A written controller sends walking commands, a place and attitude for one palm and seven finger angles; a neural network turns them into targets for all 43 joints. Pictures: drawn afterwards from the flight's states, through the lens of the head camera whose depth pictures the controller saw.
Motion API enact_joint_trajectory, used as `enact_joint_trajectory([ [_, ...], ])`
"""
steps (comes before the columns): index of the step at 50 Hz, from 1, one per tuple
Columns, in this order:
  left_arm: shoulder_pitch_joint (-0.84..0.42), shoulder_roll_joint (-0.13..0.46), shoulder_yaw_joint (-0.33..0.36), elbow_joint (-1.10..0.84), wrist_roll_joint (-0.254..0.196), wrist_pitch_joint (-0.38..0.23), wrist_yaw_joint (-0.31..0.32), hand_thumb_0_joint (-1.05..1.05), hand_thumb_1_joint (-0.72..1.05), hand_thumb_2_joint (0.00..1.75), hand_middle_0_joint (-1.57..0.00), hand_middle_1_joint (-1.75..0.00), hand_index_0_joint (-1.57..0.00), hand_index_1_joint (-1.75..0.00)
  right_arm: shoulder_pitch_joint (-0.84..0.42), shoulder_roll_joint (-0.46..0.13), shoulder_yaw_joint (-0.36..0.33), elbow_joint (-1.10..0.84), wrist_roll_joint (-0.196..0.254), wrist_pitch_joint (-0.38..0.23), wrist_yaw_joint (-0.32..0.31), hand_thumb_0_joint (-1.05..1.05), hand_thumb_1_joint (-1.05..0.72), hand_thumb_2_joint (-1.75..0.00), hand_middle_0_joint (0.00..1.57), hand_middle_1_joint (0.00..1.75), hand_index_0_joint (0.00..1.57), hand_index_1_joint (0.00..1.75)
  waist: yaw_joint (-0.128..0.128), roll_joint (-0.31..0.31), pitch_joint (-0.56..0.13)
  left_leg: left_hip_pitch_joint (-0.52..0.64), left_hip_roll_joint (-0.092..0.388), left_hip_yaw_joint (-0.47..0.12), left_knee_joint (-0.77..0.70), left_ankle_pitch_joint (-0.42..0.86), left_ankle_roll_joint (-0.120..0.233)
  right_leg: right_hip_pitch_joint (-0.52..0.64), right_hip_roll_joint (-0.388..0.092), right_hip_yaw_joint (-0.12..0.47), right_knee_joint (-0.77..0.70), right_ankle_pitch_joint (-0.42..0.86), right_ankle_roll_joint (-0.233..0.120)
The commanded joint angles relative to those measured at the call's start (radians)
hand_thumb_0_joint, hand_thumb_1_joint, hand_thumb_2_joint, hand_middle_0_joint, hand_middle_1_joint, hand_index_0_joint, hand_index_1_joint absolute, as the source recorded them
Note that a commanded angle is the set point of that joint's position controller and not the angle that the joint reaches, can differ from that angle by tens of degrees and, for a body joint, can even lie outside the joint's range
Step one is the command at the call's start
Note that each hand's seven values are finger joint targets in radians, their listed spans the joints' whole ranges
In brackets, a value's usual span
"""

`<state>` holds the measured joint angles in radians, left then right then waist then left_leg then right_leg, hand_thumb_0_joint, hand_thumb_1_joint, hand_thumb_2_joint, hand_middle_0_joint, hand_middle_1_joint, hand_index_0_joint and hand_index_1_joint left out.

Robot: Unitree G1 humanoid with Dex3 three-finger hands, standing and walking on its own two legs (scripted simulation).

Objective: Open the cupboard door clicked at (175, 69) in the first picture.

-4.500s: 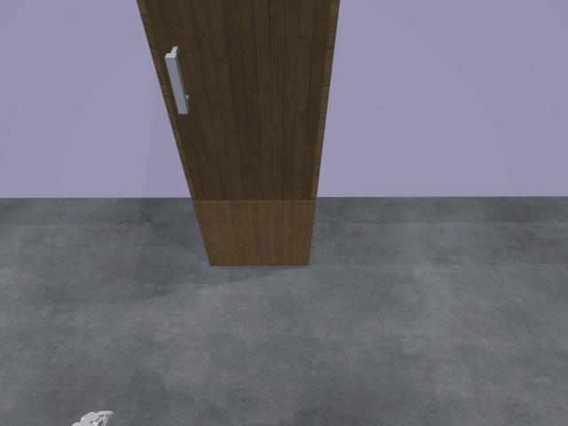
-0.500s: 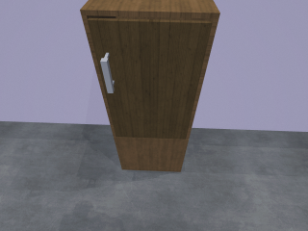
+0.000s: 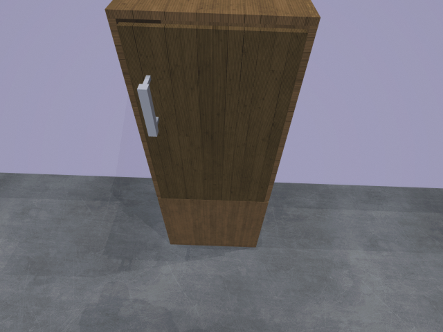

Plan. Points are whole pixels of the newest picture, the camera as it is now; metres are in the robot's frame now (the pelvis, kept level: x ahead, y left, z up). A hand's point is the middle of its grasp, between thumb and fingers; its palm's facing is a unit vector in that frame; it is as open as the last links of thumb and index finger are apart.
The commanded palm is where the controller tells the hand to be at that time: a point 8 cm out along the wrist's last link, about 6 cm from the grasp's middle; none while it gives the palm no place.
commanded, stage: come to a stop and stand still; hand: left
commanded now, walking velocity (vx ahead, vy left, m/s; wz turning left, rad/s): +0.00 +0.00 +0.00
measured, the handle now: (150, 106) +0.56 +0.21 +0.09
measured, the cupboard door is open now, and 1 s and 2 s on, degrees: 0 0 0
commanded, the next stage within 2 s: look again from close up in 0.84 s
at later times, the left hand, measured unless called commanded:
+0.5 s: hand out of the picture +0.02 +0.18 -0.17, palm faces +0.01 -0.98 -0.22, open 7.4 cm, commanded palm none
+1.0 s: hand out of the picture +0.00 +0.19 -0.17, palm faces -0.01 -0.97 -0.22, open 7.4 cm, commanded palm none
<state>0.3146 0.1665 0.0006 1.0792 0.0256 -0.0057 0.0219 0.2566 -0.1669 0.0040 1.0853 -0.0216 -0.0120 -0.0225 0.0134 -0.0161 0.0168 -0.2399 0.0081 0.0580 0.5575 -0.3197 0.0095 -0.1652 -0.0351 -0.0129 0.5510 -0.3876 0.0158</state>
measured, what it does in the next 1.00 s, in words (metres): stands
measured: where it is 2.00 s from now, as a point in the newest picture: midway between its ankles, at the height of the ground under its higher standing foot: outside the picture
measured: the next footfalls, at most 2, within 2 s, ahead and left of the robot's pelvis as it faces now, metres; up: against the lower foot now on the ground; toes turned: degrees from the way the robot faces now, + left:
none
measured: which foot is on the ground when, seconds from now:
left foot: down 0.00-1.00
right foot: down 0.00-1.00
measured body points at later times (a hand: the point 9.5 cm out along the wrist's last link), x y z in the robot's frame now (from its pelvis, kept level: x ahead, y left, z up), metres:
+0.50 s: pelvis +0.00 +0.00 +0.00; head +0.02 +0.00 +0.45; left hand +0.02 +0.23 -0.16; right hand +0.04 -0.24 -0.16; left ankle -0.01 +0.11 -0.73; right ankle -0.06 -0.13 -0.73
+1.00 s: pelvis -0.01 +0.00 +0.00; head +0.02 +0.00 +0.45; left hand +0.00 +0.24 -0.15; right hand +0.00 -0.23 -0.16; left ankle -0.01 +0.11 -0.73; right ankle -0.06 -0.13 -0.73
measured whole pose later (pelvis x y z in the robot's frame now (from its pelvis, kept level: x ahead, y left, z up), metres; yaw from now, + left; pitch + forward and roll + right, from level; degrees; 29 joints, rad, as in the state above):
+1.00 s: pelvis -0.01 +0.00 +0.00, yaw -1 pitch +0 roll +1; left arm 0.29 0.20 -0.01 1.06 0.02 0.00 0.02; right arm 0.27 -0.18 0.01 1.08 -0.02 -0.01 -0.02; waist 0.01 -0.01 0.04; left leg -0.24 0.01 0.06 0.53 -0.29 0.01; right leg -0.17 -0.03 0.00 0.53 -0.36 0.01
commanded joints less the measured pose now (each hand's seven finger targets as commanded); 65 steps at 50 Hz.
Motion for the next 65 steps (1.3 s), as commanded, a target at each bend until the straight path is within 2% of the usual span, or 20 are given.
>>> enact_joint_trajectory([
  [1, 0.069, 0.116, 0.026, -0.023, -0.004, -0.020, 0.018, 0.00, 0.90, 0.90, -0.20, -0.30, -0.20, -0.30, 0.039, -0.108, -0.021, -0.031, 0.009, -0.025, -0.012, 0.00, -0.90, -0.90, 0.20, 0.30, 0.20, 0.30, -0.006, 0.016, -0.007, 0.068, 0.093, -0.069, -0.058, 0.436, 0.033, -0.029, -0.066, 0.040, -0.062, 0.415, -0.047],
  [10, 0.062, 0.120, 0.029, -0.017, -0.005, -0.016, 0.021, 0.00, 0.90, 0.90, -0.20, -0.30, -0.20, -0.30, 0.031, -0.103, -0.022, -0.014, 0.011, -0.021, -0.016, 0.00, -0.90, -0.90, 0.20, 0.30, 0.20, 0.30, -0.007, 0.005, -0.013, 0.080, 0.091, -0.063, -0.069, 0.428, 0.028, 0.001, -0.070, 0.042, -0.076, 0.468, -0.048],
  [16, 0.047, 0.119, 0.029, -0.020, -0.006, -0.014, 0.020, 0.00, 0.90, 0.90, -0.20, -0.30, -0.20, -0.30, 0.018, -0.106, -0.022, -0.009, 0.010, -0.019, -0.016, 0.00, -0.90, -0.90, 0.20, 0.30, 0.20, 0.30, -0.004, 0.005, 0.010, 0.079, 0.094, -0.069, -0.092, 0.394, 0.028, -0.016, -0.071, 0.045, -0.102, 0.416, -0.047],
  [17, 0.114, 0.115, 0.025, 0.002, 0.003, -0.041, 0.058, 0.00, 0.90, 0.90, -0.20, -0.30, -0.20, -0.30, -0.057, -0.135, -0.032, -0.083, 0.017, -0.018, -0.006, 0.00, -0.90, -0.90, 0.20, 0.30, 0.20, 0.30, 0.014, -0.030, 0.076, 0.009, 0.091, -0.034, 0.125, 0.477, -0.004, -0.076, -0.107, 0.122, -0.158, 0.795, -0.008],
  [18, 0.071, 0.156, 0.029, -0.046, -0.001, -0.049, 0.053, 0.00, 0.90, 0.90, -0.20, -0.30, -0.20, -0.30, 0.001, -0.068, -0.023, -0.107, 0.016, -0.015, 0.005, 0.00, -0.90, -0.90, 0.20, 0.30, 0.20, 0.30, -0.031, -0.085, 0.018, -0.064, 0.060, -0.043, 0.088, 0.119, 0.005, 0.023, -0.154, 0.126, -0.119, 0.856, -0.054],
  [19, 0.037, 0.146, 0.019, -0.059, -0.004, -0.054, 0.047, 0.00, 0.90, 0.90, -0.20, -0.30, -0.20, -0.30, 0.026, -0.064, -0.021, -0.109, 0.016, -0.011, 0.005, 0.00, -0.90, -0.90, 0.20, 0.30, 0.20, 0.30, -0.045, -0.091, -0.030, -0.053, 0.047, -0.031, 0.041, 0.031, 0.007, 0.053, -0.148, 0.111, -0.081, 0.845, -0.079],
  [20, 0.024, 0.148, 0.024, -0.073, -0.004, -0.055, 0.042, 0.00, 0.90, 0.90, -0.20, -0.30, -0.20, -0.30, 0.063, -0.066, -0.024, -0.104, 0.010, -0.015, 0.008, 0.00, -0.90, -0.90, 0.20, 0.30, 0.20, 0.30, -0.048, -0.015, -0.083, -0.009, 0.045, -0.023, -0.015, 0.137, 0.011, 0.088, -0.127, 0.067, -0.016, 0.865, -0.078],
  [21, 0.031, 0.143, 0.021, -0.082, -0.011, -0.053, 0.041, 0.00, 0.90, 0.90, -0.20, -0.30, -0.20, -0.30, 0.070, -0.092, -0.028, -0.100, 0.006, -0.020, 0.006, 0.00, -0.90, -0.90, 0.20, 0.30, 0.20, 0.30, -0.042, 0.054, -0.102, 0.048, 0.066, -0.048, -0.008, 0.352, 0.024, 0.064, -0.092, 0.051, 0.028, 0.790, -0.069],
  [22, 0.036, 0.137, 0.024, -0.085, -0.015, -0.046, 0.041, 0.00, 0.90, 0.90, -0.20, -0.30, -0.20, -0.30, 0.070, -0.111, -0.033, -0.100, 0.007, -0.020, 0.001, 0.00, -0.90, -0.90, 0.20, 0.30, 0.20, 0.30, -0.032, 0.098, -0.109, 0.080, 0.094, -0.062, 0.010, 0.500, 0.032, 0.040, -0.069, 0.030, 0.029, 0.635, -0.061],
  [23, 0.036, 0.133, 0.023, -0.085, -0.014, -0.037, 0.040, 0.00, 0.90, 0.90, -0.20, -0.30, -0.20, -0.30, 0.062, -0.121, -0.033, -0.105, 0.009, -0.018, -0.002, 0.00, -0.90, -0.90, 0.20, 0.30, 0.20, 0.30, -0.026, 0.137, -0.106, 0.103, 0.112, -0.081, 0.005, 0.563, 0.041, 0.011, -0.048, 0.017, 0.022, 0.467, -0.056],
  [25, 0.027, 0.117, 0.018, -0.088, -0.008, -0.021, 0.036, 0.00, 0.90, 0.90, -0.20, -0.30, -0.20, -0.30, 0.036, -0.119, -0.031, -0.115, 0.008, -0.010, -0.005, 0.00, -0.90, -0.90, 0.20, 0.30, 0.20, 0.30, -0.015, 0.068, -0.008, 0.033, 0.119, -0.096, -0.019, 0.455, 0.054, -0.025, -0.025, 0.010, -0.027, 0.285, -0.052],
  [28, 0.003, 0.129, 0.015, -0.093, -0.009, -0.013, 0.028, 0.00, 0.90, 0.90, -0.20, -0.30, -0.20, -0.30, 0.009, -0.117, -0.026, -0.126, 0.008, -0.003, -0.001, 0.00, -0.90, -0.90, 0.20, 0.30, 0.20, 0.30, -0.020, -0.017, 0.059, -0.010, 0.086, -0.081, -0.056, 0.214, 0.036, -0.073, -0.044, 0.049, -0.080, 0.221, -0.053],
  [31, -0.014, 0.140, 0.017, -0.102, -0.009, -0.006, 0.022, 0.00, 0.90, 0.90, -0.20, -0.30, -0.20, -0.30, 0.013, -0.116, -0.023, -0.116, 0.005, -0.005, 0.003, 0.00, -0.90, -0.90, 0.20, 0.30, 0.20, 0.30, -0.016, 0.030, 0.089, -0.037, 0.081, -0.096, -0.116, 0.111, 0.039, -0.093, -0.034, 0.050, -0.093, 0.092, -0.050],
  [34, -0.006, 0.145, 0.016, -0.100, -0.009, -0.002, 0.015, 0.00, 0.90, 0.90, -0.20, -0.30, -0.20, -0.30, 0.008, -0.130, -0.023, -0.115, 0.003, -0.006, 0.004, 0.00, -0.90, -0.90, 0.20, 0.30, 0.20, 0.30, -0.009, 0.031, 0.092, -0.051, 0.084, -0.112, -0.152, 0.018, 0.043, -0.107, -0.031, 0.055, -0.111, 0.002, -0.051],
  [39, 0.001, 0.150, 0.016, -0.093, -0.009, -0.008, 0.011, 0.00, 0.90, 0.90, -0.20, -0.30, -0.20, -0.30, 0.026, -0.128, -0.021, -0.100, 0.006, -0.013, 0.003, 0.00, -0.90, -0.90, 0.20, 0.30, 0.20, 0.30, -0.009, -0.009, 0.044, -0.012, 0.081, -0.099, -0.137, 0.094, 0.041, -0.092, -0.047, 0.067, -0.124, 0.067, -0.050],
  [44, 0.005, 0.159, 0.017, -0.074, -0.011, -0.014, 0.012, 0.00, 0.90, 0.90, -0.20, -0.30, -0.20, -0.30, 0.030, -0.133, -0.022, -0.074, 0.009, -0.020, -0.002, 0.00, -0.90, -0.90, 0.20, 0.30, 0.20, 0.30, -0.010, 0.007, 0.005, 0.034, 0.088, -0.084, -0.116, 0.218, 0.037, -0.062, -0.057, 0.067, -0.108, 0.219, -0.049],
  [49, 0.009, 0.158, 0.019, -0.052, -0.011, -0.014, 0.013, 0.00, 0.90, 0.90, -0.20, -0.30, -0.20, -0.30, 0.029, -0.136, -0.022, -0.050, 0.010, -0.023, -0.007, 0.00, -0.90, -0.90, 0.20, 0.30, 0.20, 0.30, -0.007, 0.026, -0.007, 0.054, 0.096, -0.081, -0.112, 0.288, 0.038, -0.042, -0.059, 0.056, -0.097, 0.278, -0.047],
  [53, 0.011, 0.157, 0.019, -0.039, -0.010, -0.015, 0.013, 0.00, 0.90, 0.90, -0.20, -0.30, -0.20, -0.30, 0.019, -0.133, -0.021, -0.040, 0.011, -0.021, -0.008, 0.00, -0.90, -0.90, 0.20, 0.30, 0.20, 0.30, -0.008, 0.000, -0.002, 0.058, 0.093, -0.072, -0.104, 0.288, 0.033, -0.041, -0.064, 0.064, -0.102, 0.316, -0.049],
  [63, -0.006, 0.167, 0.025, -0.033, -0.010, -0.017, 0.014, 0.00, 0.90, 0.90, -0.20, -0.30, -0.20, -0.30, -0.008, -0.144, -0.025, -0.029, 0.010, -0.020, -0.012, 0.00, -0.90, -0.90, 0.20, 0.30, 0.20, 0.30, -0.009, 0.013, -0.017, 0.083, 0.097, -0.064, -0.098, 0.356, 0.027, -0.017, -0.069, 0.063, -0.099, 0.410, -0.050],
  [65, -0.004, 0.171, 0.026, -0.034, -0.008, -0.018, 0.015, 0.00, 0.90, 0.90, -0.20, -0.30, -0.20, -0.30, -0.018, -0.144, -0.027, -0.030, 0.011, -0.020, -0.012, 0.00, -0.90, -0.90, 0.20, 0.30, 0.20, 0.30, -0.006, -0.011, -0.011, 0.083, 0.097, -0.062, -0.094, 0.362, 0.028, -0.014, -0.071, 0.059, -0.104, 0.431, -0.048],
])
